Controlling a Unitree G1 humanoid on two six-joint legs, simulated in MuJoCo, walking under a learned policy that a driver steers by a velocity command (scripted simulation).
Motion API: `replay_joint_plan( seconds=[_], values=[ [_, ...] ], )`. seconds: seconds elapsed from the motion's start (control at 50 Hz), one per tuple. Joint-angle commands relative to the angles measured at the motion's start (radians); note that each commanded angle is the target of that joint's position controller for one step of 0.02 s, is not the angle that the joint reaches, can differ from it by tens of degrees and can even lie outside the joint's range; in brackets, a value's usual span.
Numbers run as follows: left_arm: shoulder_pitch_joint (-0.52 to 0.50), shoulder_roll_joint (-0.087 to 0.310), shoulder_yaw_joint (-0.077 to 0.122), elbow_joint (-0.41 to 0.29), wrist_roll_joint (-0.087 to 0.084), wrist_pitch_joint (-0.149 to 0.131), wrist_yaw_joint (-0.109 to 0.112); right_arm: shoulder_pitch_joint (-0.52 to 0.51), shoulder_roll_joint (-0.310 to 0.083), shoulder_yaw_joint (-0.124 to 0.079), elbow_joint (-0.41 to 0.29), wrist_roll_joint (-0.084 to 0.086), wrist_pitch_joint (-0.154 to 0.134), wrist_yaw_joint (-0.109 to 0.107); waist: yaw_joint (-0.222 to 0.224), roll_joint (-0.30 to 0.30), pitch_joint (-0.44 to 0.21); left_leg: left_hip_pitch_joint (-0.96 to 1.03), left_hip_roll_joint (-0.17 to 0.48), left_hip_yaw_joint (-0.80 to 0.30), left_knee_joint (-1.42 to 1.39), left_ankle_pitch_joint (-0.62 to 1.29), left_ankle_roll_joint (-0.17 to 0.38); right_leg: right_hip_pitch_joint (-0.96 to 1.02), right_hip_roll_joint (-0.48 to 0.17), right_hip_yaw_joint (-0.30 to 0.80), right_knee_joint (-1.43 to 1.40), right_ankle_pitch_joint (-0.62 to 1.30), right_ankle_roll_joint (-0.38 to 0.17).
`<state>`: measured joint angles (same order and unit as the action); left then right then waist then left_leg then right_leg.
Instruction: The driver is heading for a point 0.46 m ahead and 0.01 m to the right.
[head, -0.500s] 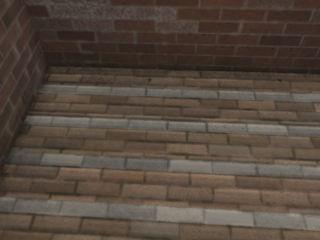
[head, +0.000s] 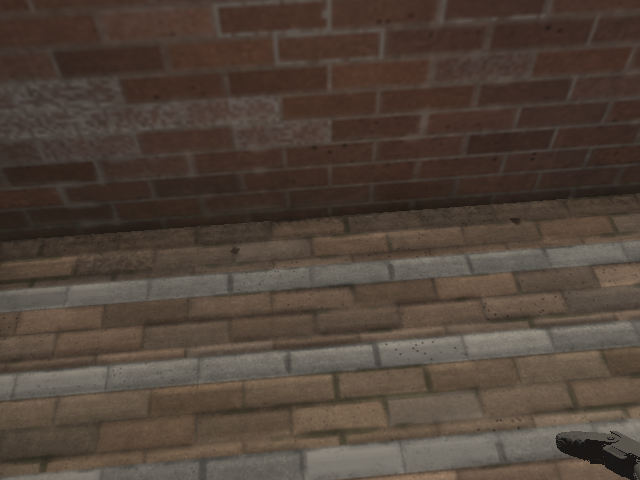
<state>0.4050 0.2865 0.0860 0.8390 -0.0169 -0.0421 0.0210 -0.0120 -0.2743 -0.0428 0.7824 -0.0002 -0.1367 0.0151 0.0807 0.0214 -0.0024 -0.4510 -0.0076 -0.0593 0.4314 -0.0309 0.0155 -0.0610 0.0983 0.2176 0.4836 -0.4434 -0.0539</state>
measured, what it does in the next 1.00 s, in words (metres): walks ahead: right foot, then left foot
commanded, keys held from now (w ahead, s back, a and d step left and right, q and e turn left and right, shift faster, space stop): w+e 0.14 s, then w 0.30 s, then no key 0.56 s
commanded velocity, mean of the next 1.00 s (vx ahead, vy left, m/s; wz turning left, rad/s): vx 0.33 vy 0.00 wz -0.22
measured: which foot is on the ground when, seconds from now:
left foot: down 0.00-0.52, up 0.54-0.88, down 0.90-1.00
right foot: down 0.00-0.00, up 0.02-0.48, down 0.50-1.00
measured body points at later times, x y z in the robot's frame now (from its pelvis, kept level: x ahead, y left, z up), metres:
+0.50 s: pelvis +0.26 -0.04 +0.00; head +0.30 -0.05 +0.45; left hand +0.54 +0.13 -0.07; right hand +0.17 -0.31 -0.13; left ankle +0.12 +0.13 -0.72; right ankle +0.36 -0.16 -0.73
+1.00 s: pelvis +0.40 -0.06 +0.01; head +0.41 -0.05 +0.46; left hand +0.56 +0.17 -0.12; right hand +0.47 -0.35 -0.10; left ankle +0.47 +0.05 -0.73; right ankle +0.36 -0.17 -0.73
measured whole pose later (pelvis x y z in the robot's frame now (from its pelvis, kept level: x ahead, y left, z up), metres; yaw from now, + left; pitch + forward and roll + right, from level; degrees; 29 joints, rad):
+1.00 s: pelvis +0.40 -0.06 +0.01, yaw -11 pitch +0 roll -1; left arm 0.16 0.24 0.02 0.87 0.03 -0.02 0.01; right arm 0.13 -0.25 -0.03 0.89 -0.02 0.00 -0.01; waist 0.01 -0.01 0.01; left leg -0.32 0.04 0.00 0.51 -0.20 -0.01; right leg -0.20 0.02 -0.05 0.46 -0.27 -0.01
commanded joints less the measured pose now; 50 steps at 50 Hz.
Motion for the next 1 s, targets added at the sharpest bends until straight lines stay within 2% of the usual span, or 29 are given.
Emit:
replay_joint_plan(
  seconds=[0.02,0.04,0.06,0.08,0.12,0.16,0.22,0.32,0.38,0.42,0.46,0.48,0.5,0.52,0.54,0.56,0.58,0.6,0.62,0.66,0.7,0.82,0.86,0.88,0.9,0.92,0.94,0.96,1.0],
  values=[
    [0.064,-0.011,-0.019,-0.117,-0.008,-0.022,-0.005,0.369,-0.299,-0.093,0.020,-0.023,-0.003,-0.015,-0.146,0.224,-0.341,0.833,0.398,-0.538,-0.034,-0.202,0.239,-0.535,0.013,-0.049,0.586,0.003,0.014],
    [0.089,0.065,-0.014,-0.112,-0.025,-0.026,-0.002,0.368,-0.230,-0.079,0.025,0.003,0.006,-0.008,-0.145,0.275,-0.335,0.846,0.451,-0.737,-0.109,-0.412,0.263,-0.700,-0.052,-0.042,0.757,-0.156,0.022],
    [0.000,0.146,0.007,-0.113,-0.026,-0.022,-0.001,0.310,-0.146,-0.057,0.000,0.007,0.010,-0.009,-0.166,0.148,-0.191,0.717,0.403,-0.588,-0.129,-0.448,0.211,-0.746,-0.101,-0.035,0.809,-0.072,0.025],
    [-0.065,0.150,0.011,-0.126,-0.017,-0.016,0.001,0.254,-0.120,-0.048,-0.011,0.000,0.018,-0.010,-0.155,0.071,-0.103,0.583,0.357,-0.437,-0.143,-0.348,0.172,-0.723,-0.141,-0.074,0.799,0.008,0.031],
    [-0.107,0.118,0.016,-0.147,-0.005,-0.008,-0.005,0.195,-0.083,-0.034,-0.003,-0.013,0.023,-0.010,-0.113,0.076,-0.009,0.398,0.286,-0.259,-0.200,-0.174,0.149,-0.656,-0.197,-0.084,0.712,0.098,0.032],
    [-0.101,0.068,0.007,-0.159,-0.011,0.003,-0.013,0.203,-0.090,-0.038,0.014,-0.012,0.016,-0.007,-0.100,0.088,0.004,0.333,0.260,-0.165,-0.249,-0.100,0.161,-0.615,-0.215,-0.109,0.669,0.129,0.034],
    [-0.141,0.038,-0.003,-0.188,-0.002,0.004,-0.013,0.232,-0.126,-0.050,0.044,-0.006,0.006,-0.003,-0.095,0.051,0.012,0.334,0.268,-0.089,-0.287,0.027,0.199,-0.642,-0.213,-0.104,0.546,0.208,0.043],
    [-0.292,0.014,-0.025,-0.227,0.004,-0.019,-0.039,0.266,-0.157,-0.051,0.073,0.015,0.023,-0.005,-0.134,0.035,0.040,0.346,0.220,0.057,-0.296,0.114,0.171,-0.573,-0.195,-0.189,0.230,0.444,0.037],
    [-0.389,0.018,-0.030,-0.263,-0.003,-0.024,-0.053,0.342,-0.181,-0.054,0.107,0.025,0.039,-0.004,-0.166,0.040,0.064,0.415,0.251,0.054,-0.278,0.111,0.166,-0.563,-0.176,-0.223,0.135,0.431,0.028],
    [-0.421,0.037,-0.027,-0.285,-0.005,-0.025,-0.059,0.366,-0.194,-0.056,0.126,0.031,0.053,-0.005,-0.159,0.057,0.072,0.483,0.283,0.047,-0.243,0.167,0.154,-0.561,-0.162,-0.231,0.092,0.362,0.006],
    [-0.359,0.072,-0.010,-0.276,0.004,-0.027,-0.060,0.349,-0.210,-0.058,0.133,0.033,0.067,-0.010,-0.099,0.079,0.032,0.514,0.277,0.072,-0.123,0.433,0.125,-0.432,-0.117,-0.258,0.032,0.319,-0.029],
    [-0.228,0.105,0.011,-0.235,0.015,-0.029,-0.057,0.336,-0.205,-0.054,0.134,0.034,0.074,-0.014,-0.024,0.070,-0.051,0.490,0.234,0.113,0.036,0.591,0.094,-0.237,-0.079,-0.285,-0.028,0.402,-0.056],
    [-0.098,0.161,0.033,-0.198,0.027,-0.027,-0.046,0.341,-0.178,-0.041,0.123,0.021,0.070,-0.019,0.027,0.045,-0.155,0.356,0.182,0.144,0.230,0.497,0.045,0.017,-0.136,-0.230,-0.002,0.595,-0.087],
    [0.011,0.260,0.046,-0.187,0.059,-0.021,-0.030,0.393,-0.079,-0.005,0.079,-0.013,0.052,-0.013,0.021,-0.175,-0.321,-0.026,0.052,0.168,0.621,-0.030,-0.030,0.427,-0.424,0.144,0.051,0.904,-0.228],
    [0.011,0.226,0.033,-0.184,0.043,-0.012,-0.032,0.463,-0.085,0.001,0.121,-0.005,0.038,-0.004,0.003,-0.251,-0.476,-0.122,-0.023,0.019,0.836,-0.623,-0.055,0.479,-0.557,0.384,-0.027,1.060,-0.343],
    [-0.049,0.172,0.016,-0.193,0.033,-0.006,-0.035,0.408,-0.176,-0.028,0.116,0.027,0.037,-0.003,0.006,-0.163,-0.365,-0.170,0.041,-0.033,0.899,-0.609,-0.050,0.359,-0.501,0.220,-0.025,1.109,-0.302],
    [-0.113,0.133,0.004,-0.191,0.023,-0.009,-0.036,0.339,-0.160,-0.024,0.098,0.039,0.040,-0.006,-0.018,-0.136,-0.233,-0.211,0.080,-0.002,0.860,-0.563,-0.044,0.234,-0.438,0.080,-0.038,1.083,-0.252],
    [-0.172,0.105,-0.004,-0.186,0.018,-0.012,-0.039,0.314,-0.137,-0.023,0.102,0.027,0.049,-0.015,-0.051,-0.077,-0.147,-0.204,0.110,0.018,0.782,-0.500,-0.049,0.100,-0.383,0.012,-0.086,0.997,-0.211],
    [-0.215,0.086,-0.009,-0.186,0.019,-0.016,-0.041,0.314,-0.134,-0.028,0.107,0.016,0.066,-0.024,-0.083,-0.085,-0.110,-0.140,0.132,0.020,0.723,-0.448,-0.054,-0.010,-0.353,-0.033,-0.133,0.943,-0.190],
    [-0.272,0.090,-0.009,-0.177,0.042,-0.026,-0.044,0.356,-0.091,-0.020,0.118,0.003,0.099,-0.036,-0.133,-0.107,-0.100,0.005,0.120,0.038,0.667,-0.364,-0.075,-0.171,-0.329,-0.098,-0.192,0.958,-0.201],
    [-0.313,0.085,-0.012,-0.160,0.046,-0.034,-0.040,0.356,-0.076,-0.016,0.112,-0.003,0.113,-0.046,-0.159,-0.122,-0.099,0.063,0.113,0.040,0.535,-0.302,-0.086,-0.229,-0.306,-0.158,-0.206,0.962,-0.204],
    [-0.282,0.112,-0.011,-0.080,0.037,-0.010,-0.019,0.209,-0.097,-0.013,0.066,-0.006,0.123,-0.039,-0.102,-0.120,-0.087,0.143,0.098,0.035,0.237,-0.140,-0.069,-0.208,-0.317,-0.140,-0.218,0.626,-0.186],
    [-0.297,0.096,-0.021,-0.061,0.025,-0.002,-0.017,0.214,-0.102,-0.018,0.068,-0.013,0.120,-0.035,-0.124,-0.108,-0.073,0.220,0.078,0.051,0.105,-0.093,-0.041,-0.223,-0.295,-0.135,-0.173,0.467,-0.150],
    [-0.276,0.069,-0.031,-0.046,0.020,-0.001,-0.017,0.215,-0.112,-0.021,0.070,-0.022,0.117,-0.035,-0.126,-0.090,-0.067,0.269,0.077,0.042,0.022,-0.042,-0.023,-0.227,-0.254,-0.138,-0.138,0.361,-0.108],
    [-0.229,0.044,-0.041,-0.030,0.041,-0.006,-0.018,0.204,-0.163,-0.029,0.056,-0.035,0.116,-0.038,-0.107,-0.014,-0.071,0.332,0.152,-0.041,-0.031,0.176,-0.002,-0.245,-0.194,-0.165,-0.080,0.244,-0.046],
    [-0.136,0.033,-0.042,-0.010,0.057,-0.012,-0.020,0.162,-0.221,-0.035,0.039,-0.034,0.121,-0.046,-0.025,0.116,-0.072,0.353,0.231,-0.107,-0.010,0.296,0.059,-0.278,-0.113,-0.212,-0.024,0.100,0.003],
    [-0.135,0.009,-0.051,-0.011,0.057,0.000,-0.011,0.120,-0.151,-0.021,0.049,-0.024,0.127,-0.043,-0.017,0.188,-0.090,0.249,0.246,-0.139,-0.050,0.086,0.113,-0.191,-0.111,-0.227,-0.047,0.108,0.035],
    [-0.192,0.046,-0.046,-0.009,0.053,0.013,-0.003,0.082,-0.103,-0.011,0.040,-0.015,0.128,-0.034,-0.039,0.137,-0.049,0.189,0.194,-0.118,-0.067,-0.040,0.085,-0.143,-0.121,-0.219,-0.073,0.172,0.043],
    [-0.231,0.081,-0.037,0.005,0.039,0.034,0.009,0.087,-0.105,-0.007,0.051,-0.016,0.119,-0.023,-0.065,0.092,-0.036,0.195,0.132,-0.049,-0.044,-0.046,0.026,-0.129,-0.135,-0.211,-0.082,0.250,0.028]
  ],
)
